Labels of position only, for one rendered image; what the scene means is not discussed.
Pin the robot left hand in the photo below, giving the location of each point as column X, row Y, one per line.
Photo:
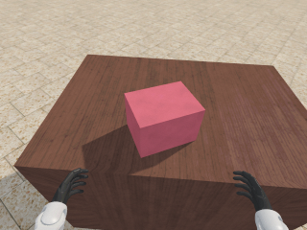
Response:
column 64, row 190

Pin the robot right hand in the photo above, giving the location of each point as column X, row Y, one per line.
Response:
column 255, row 193

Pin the pedestal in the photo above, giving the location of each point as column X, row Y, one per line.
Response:
column 253, row 122

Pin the carton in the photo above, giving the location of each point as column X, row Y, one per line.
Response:
column 163, row 117

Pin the right robot forearm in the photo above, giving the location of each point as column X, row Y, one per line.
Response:
column 267, row 219

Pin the left robot forearm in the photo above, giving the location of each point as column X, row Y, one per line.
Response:
column 52, row 217

